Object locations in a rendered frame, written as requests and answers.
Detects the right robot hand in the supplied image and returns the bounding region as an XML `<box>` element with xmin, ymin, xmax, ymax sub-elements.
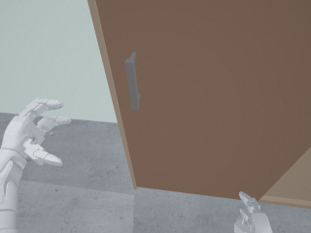
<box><xmin>234</xmin><ymin>191</ymin><xmax>273</xmax><ymax>233</ymax></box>

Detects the left robot forearm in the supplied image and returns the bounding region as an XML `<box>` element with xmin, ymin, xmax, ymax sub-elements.
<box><xmin>0</xmin><ymin>149</ymin><xmax>27</xmax><ymax>233</ymax></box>

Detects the handle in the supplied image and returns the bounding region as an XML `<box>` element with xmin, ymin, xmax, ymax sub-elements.
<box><xmin>124</xmin><ymin>52</ymin><xmax>141</xmax><ymax>111</ymax></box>

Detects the wardrobe door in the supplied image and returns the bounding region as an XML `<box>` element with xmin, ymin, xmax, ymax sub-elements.
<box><xmin>264</xmin><ymin>147</ymin><xmax>311</xmax><ymax>201</ymax></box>
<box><xmin>95</xmin><ymin>0</ymin><xmax>311</xmax><ymax>201</ymax></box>

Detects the left robot hand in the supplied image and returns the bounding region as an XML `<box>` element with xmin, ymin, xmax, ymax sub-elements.
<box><xmin>1</xmin><ymin>97</ymin><xmax>72</xmax><ymax>167</ymax></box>

